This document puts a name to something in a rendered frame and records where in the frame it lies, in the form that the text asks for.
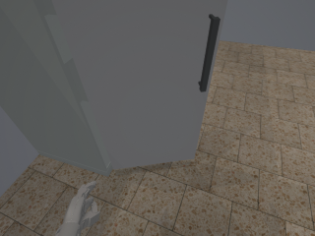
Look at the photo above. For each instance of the robot left hand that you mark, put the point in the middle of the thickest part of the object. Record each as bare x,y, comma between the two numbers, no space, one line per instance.
77,208

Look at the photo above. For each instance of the fridge door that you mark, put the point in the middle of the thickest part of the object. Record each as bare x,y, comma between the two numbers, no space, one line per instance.
140,63

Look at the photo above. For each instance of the handle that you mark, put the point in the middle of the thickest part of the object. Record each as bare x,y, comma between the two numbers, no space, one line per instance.
210,48

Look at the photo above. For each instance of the robot left forearm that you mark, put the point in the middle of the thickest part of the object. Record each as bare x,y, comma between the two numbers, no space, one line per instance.
69,229

